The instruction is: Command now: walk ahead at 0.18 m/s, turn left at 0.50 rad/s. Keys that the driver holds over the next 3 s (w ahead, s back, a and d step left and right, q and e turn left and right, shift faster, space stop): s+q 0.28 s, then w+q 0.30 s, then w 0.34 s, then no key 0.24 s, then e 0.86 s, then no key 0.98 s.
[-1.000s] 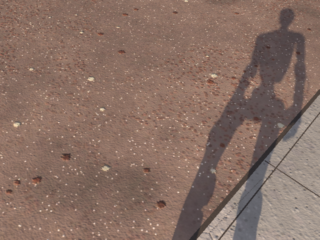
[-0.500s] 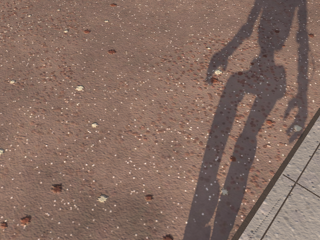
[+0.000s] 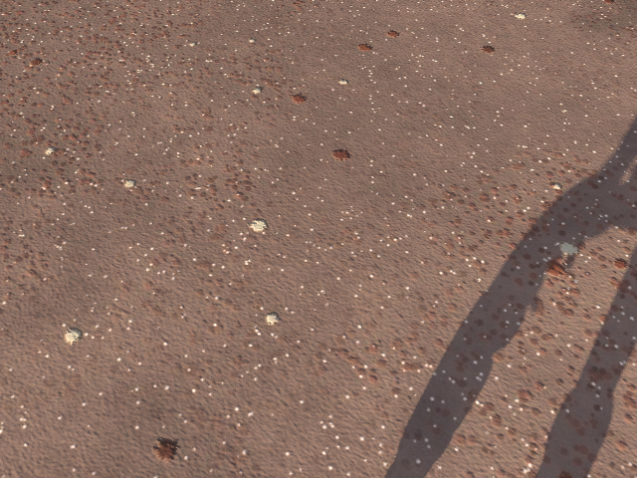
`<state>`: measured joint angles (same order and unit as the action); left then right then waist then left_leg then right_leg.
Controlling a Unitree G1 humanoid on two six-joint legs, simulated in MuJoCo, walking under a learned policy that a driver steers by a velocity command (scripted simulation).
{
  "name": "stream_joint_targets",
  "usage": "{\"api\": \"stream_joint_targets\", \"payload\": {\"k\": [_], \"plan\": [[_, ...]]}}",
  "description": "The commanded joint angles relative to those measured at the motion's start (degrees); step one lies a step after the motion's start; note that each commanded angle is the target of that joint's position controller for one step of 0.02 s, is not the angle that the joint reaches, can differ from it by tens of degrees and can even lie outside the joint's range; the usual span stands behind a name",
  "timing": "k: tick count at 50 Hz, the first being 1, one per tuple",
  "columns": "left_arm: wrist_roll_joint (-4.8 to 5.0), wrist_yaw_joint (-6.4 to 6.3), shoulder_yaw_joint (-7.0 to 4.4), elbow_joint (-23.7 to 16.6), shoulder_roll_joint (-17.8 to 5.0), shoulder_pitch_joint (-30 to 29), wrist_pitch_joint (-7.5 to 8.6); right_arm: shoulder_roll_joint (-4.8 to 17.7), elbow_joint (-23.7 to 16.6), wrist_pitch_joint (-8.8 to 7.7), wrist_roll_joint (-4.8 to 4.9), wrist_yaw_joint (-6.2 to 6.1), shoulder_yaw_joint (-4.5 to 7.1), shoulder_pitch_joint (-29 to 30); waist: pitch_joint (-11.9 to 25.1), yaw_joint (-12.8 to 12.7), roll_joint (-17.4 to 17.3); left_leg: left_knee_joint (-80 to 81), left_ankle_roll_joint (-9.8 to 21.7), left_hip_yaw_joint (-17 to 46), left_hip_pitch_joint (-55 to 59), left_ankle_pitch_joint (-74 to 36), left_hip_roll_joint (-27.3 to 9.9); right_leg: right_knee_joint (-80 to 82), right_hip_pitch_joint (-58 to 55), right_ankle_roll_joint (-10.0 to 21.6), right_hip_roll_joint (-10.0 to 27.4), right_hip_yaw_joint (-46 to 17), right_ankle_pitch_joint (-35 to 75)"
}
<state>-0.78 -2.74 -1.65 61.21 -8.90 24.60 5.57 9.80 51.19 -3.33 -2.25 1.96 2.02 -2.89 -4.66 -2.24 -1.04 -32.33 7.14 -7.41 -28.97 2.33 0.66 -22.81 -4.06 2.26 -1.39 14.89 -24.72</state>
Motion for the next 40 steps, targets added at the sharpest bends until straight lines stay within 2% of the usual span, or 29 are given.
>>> {"api": "stream_joint_targets", "payload": {"k": [1,2,3,4,5,6,7,8,10,12,14,17,18,19,22,25,27,28,29,30,31,32,33,34,36,38,40], "plan": [[1.22,-0.44,-2.35,-3.7,-10.6,-1.0,-0.21,9.8,3.1,-1.76,-1.34,-0.91,3.32,-21.9,11.9,11.3,3.4,9.1,5.2,5.5,27.1,-21.5,-1.9,-37.6,12.8,0.1,9.0,-1.4,44.0],[2.05,-0.21,-1.67,-6.4,-4.8,4.1,-0.24,15.5,1.4,-1.15,-0.56,-1.47,4.91,-20.0,19.8,5.8,-10.5,-2.8,13.9,25.9,46.7,-72.3,-21.4,-60.7,33.1,-2.7,-0.8,-2.7,-14.3],[2.35,-0.01,-1.74,-7.6,-7.0,4.0,-0.81,16.9,0.5,-0.30,2.08,-1.54,5.07,-22.8,29.9,8.0,-3.8,1.3,21.6,32.3,48.9,-78.1,-26.4,-66.5,36.9,-3.4,-0.7,-14.2,-11.6],[1.77,0.09,-1.72,-8.7,-7.2,-0.6,-1.18,14.4,-1.3,0.77,2.33,-2.43,4.67,-16.7,23.7,6.9,-0.7,6.0,20.1,29.2,40.8,-62.4,-23.7,-65.0,38.6,-3.4,1.9,-16.0,-5.6],[0.77,0.18,-1.86,-9.5,-7.5,-3.6,-1.52,10.8,-2.3,1.52,2.63,-2.86,3.73,-11.4,14.6,5.1,1.7,9.3,16.7,25.3,30.9,-50.6,-19.6,-59.6,39.2,-3.5,3.8,-16.2,-2.5],[-0.46,0.19,-2.30,-10.6,-8.1,-6.1,-2.24,8.8,-2.3,1.94,2.58,-3.18,3.09,-10.0,9.9,3.6,2.8,10.8,13.6,23.0,25.3,-44.3,-15.8,-55.2,39.0,-3.6,4.5,-16.8,-1.0],[-1.43,0.17,-2.45,-10.7,-7.9,-5.0,-3.64,8.1,-2.5,2.29,2.37,-3.38,2.86,-9.7,8.6,2.3,2.7,11.7,12.0,20.9,20.6,-41.8,-13.6,-52.7,36.8,-3.8,4.4,-16.7,0.0],[-1.60,0.10,-2.44,-10.9,-7.3,-4.1,-5.07,8.4,-2.7,2.40,1.92,-3.21,2.73,-10.0,8.6,1.6,2.3,11.9,10.8,19.8,18.0,-41.7,-12.4,-51.0,35.1,-3.9,3.7,-16.6,0.6],[-0.88,-0.10,-2.13,-11.8,-6.1,-3.4,-6.77,11.0,-3.7,2.26,1.17,-2.65,3.23,-9.5,10.9,0.6,0.9,11.1,9.9,19.1,16.4,-43.8,-11.2,-49.6,34.3,-4.1,2.3,-16.4,1.9],[-0.64,-0.25,-2.31,-13.4,-7.1,-5.7,-7.84,12.3,-4.8,2.74,1.08,-2.47,3.47,-9.1,12.4,0.7,-0.9,11.1,8.3,19.7,15.6,-39.2,-10.3,-48.5,35.2,-4.2,2.0,-16.8,3.4],[-0.69,-0.43,-2.61,-15.1,-8.4,-9.0,-9.05,12.8,-5.7,3.75,1.29,-2.64,3.57,-9.0,12.3,1.4,-2.8,11.8,6.3,21.6,15.1,-29.3,-9.5,-47.6,36.7,-4.3,1.9,-17.5,4.8],[-1.60,0.59,-2.77,-17.0,-9.2,-12.2,-9.44,12.6,-6.6,4.70,1.52,-2.89,3.76,-9.3,11.8,2.4,-5.7,18.7,4.9,27.7,13.2,16.9,-6.5,-41.6,36.9,-5.4,3.0,-18.2,8.1],[-1.83,1.02,-2.86,-17.8,-9.8,-13.2,-9.29,13.2,-6.8,4.89,1.55,-2.88,4.01,-9.4,10.7,2.8,-7.4,20.9,5.2,30.7,13.5,26.1,-6.5,-39.2,37.5,-6.0,2.8,-17.9,7.2],[-1.72,1.26,-2.90,-18.3,-10.3,-14.1,-9.00,13.6,-6.9,4.98,1.42,-2.79,4.26,-10.0,9.7,3.3,-8.1,22.4,5.5,33.0,14.4,30.2,-7.1,-36.7,37.7,-6.3,2.5,-17.7,6.0],[-1.18,1.45,-2.55,-19.3,-10.2,-15.4,-7.57,14.4,-6.5,4.87,1.03,-2.54,4.96,-12.9,8.6,4.5,-7.1,23.4,5.7,36.6,17.2,33.7,-8.3,-29.3,35.6,-5.7,1.4,-17.3,2.4],[-0.49,1.62,-2.20,-19.2,-9.8,-12.6,-6.13,14.6,-7.0,4.86,0.75,-2.09,5.36,-11.7,7.9,3.0,-7.9,22.8,5.1,36.6,13.5,35.2,-6.8,-20.0,26.3,-3.0,-1.1,-16.3,-3.0],[0.42,1.23,-2.18,-17.5,-9.9,-5.4,-5.37,13.7,-8.7,5.24,0.82,-1.49,5.46,-7.1,5.9,-1.0,-8.1,22.9,2.5,34.5,4.0,33.6,-3.5,-7.6,12.3,-0.1,-3.6,-14.4,-4.2],[0.40,0.49,-2.36,-15.2,-10.1,2.5,-5.06,12.8,-10.4,5.41,0.94,-1.52,5.41,-2.8,3.8,-5.6,-6.8,21.0,-2.0,30.8,-2.7,33.1,1.0,5.4,2.3,1.3,-4.1,-11.6,2.0],[0.29,-0.75,-3.34,-13.6,-13.9,5.1,-4.70,9.8,-10.7,5.31,1.54,-2.08,5.07,-3.2,1.8,-5.7,4.5,4.8,-5.7,23.6,-12.4,34.8,6.9,12.4,-5.3,1.8,3.4,-18.2,-0.2],[0.10,-0.90,-2.01,-16.3,-13.1,0.7,-4.27,2.9,-10.3,4.68,1.43,-2.77,2.98,-10.3,5.2,-0.5,12.8,-17.7,-4.5,16.6,-16.4,32.4,10.0,11.5,-5.4,1.3,21.5,-36.5,-12.4],[-1.66,-0.89,-3.28,-18.9,-18.0,-7.4,-4.23,8.4,-11.9,3.66,0.77,-2.10,3.98,-6.2,-0.4,1.5,10.3,-19.4,-4.9,17.0,-22.0,21.3,7.5,19.5,8.7,6.3,25.8,-49.9,-23.6],[-1.57,-0.33,-3.28,-18.5,-16.5,-9.8,-3.56,11.5,-12.2,3.17,0.10,-1.01,4.56,-5.5,-3.5,4.2,6.8,-22.7,-4.5,19.9,-19.1,14.6,4.5,20.0,13.0,7.1,23.1,-46.7,-22.0],[-0.98,0.55,-2.82,-18.4,-14.5,-11.6,-2.57,12.1,-10.5,2.78,-0.30,0.10,4.73,-8.4,-2.3,5.6,6.3,-25.7,-4.9,19.1,-16.6,10.8,4.9,18.8,13.2,6.0,18.8,-40.3,-15.9],[-0.89,1.35,-2.67,-18.6,-13.8,-11.6,-1.93,11.9,-8.6,2.76,-0.35,0.62,4.65,-11.6,-0.7,5.7,6.8,-28.4,-5.6,17.7,-14.6,9.5,5.2,18.0,12.7,5.0,15.5,-34.4,-10.4],[-0.49,1.99,-2.49,-16.9,-12.8,-7.4,-0.97,10.9,-8.2,2.83,-0.62,1.26,4.21,-10.7,-0.9,3.8,7.3,-30.8,-6.2,16.0,-15.2,7.4,4.0,18.0,11.7,5.5,13.3,-29.1,-5.4],[-0.47,2.56,-2.62,-14.7,-12.4,-2.1,-0.39,9.5,-9.5,2.76,-0.42,1.28,3.54,-6.1,-2.1,1.3,6.7,-29.1,-6.5,15.6,-18.8,5.9,3.1,17.5,7.4,6.3,13.1,-26.9,0.6],[-0.29,2.75,-2.78,-13.2,-12.5,1.8,-0.15,9.2,-10.4,2.67,-0.41,1.24,3.10,-2.2,-2.2,-0.8,7.2,-24.7,-7.2,14.0,-20.4,5.4,2.0,16.9,3.4,6.7,13.2,-25.0,7.0]]}}
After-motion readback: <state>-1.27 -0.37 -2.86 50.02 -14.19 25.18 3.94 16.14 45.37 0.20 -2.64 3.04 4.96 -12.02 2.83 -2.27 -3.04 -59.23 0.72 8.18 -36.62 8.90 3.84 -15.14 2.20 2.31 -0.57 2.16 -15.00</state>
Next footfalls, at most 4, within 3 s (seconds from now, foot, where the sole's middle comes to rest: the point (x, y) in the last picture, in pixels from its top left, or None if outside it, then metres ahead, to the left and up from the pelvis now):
0.02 left None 0.18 0.06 -0.76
0.58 right None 0.13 -0.13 -0.76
1.04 left None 0.28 0.19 -0.76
1.56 right None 0.36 0.03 -0.76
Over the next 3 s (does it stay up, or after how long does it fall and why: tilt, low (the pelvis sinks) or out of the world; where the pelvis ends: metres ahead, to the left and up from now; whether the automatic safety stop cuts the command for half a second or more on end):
stays up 0.27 0.10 0.02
